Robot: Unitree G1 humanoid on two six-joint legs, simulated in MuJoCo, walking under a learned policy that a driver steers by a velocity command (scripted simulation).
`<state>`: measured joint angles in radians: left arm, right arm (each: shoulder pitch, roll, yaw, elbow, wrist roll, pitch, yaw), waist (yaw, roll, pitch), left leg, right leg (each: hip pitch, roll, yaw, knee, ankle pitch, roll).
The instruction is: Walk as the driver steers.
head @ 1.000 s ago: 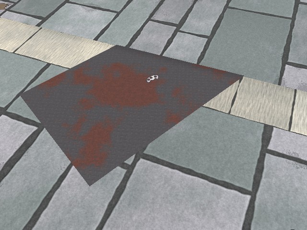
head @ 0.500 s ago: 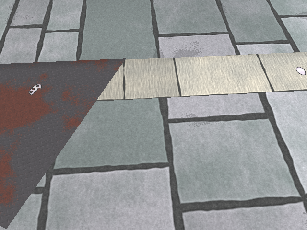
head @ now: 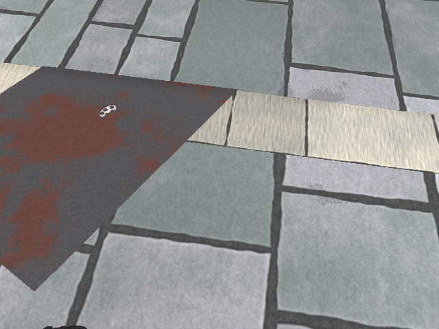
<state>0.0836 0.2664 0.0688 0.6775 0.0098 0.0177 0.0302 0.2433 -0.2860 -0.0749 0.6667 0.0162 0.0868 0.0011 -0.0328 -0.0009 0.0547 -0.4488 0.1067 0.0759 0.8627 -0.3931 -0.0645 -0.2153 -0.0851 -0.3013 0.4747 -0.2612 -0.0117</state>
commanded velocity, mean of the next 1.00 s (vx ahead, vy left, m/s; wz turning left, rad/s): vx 0.02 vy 0.00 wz -0.15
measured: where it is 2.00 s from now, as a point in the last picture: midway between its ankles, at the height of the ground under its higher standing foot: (177, 204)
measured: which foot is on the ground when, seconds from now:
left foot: up 0.00-0.06, down 0.08-0.68, up 0.70-1.00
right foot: down 0.00-0.08, up 0.10-0.66, down 0.68-1.00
